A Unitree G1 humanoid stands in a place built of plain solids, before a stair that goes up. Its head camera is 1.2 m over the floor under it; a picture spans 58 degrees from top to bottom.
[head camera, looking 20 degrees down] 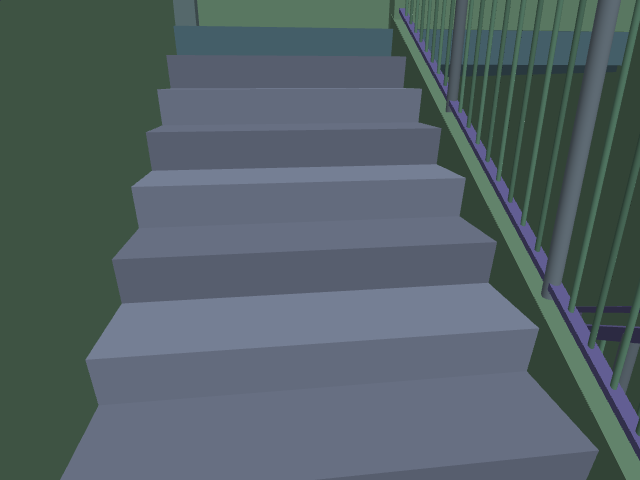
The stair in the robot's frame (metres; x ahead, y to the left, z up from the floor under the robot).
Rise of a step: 0.17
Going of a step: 0.30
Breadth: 1.30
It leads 7 degrees to the left of straight ahead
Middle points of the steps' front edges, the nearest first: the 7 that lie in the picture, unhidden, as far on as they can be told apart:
1.06 -0.02 0.50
1.36 0.02 0.67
1.65 0.06 0.84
1.95 0.09 1.00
2.25 0.13 1.17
2.55 0.16 1.34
2.85 0.20 1.51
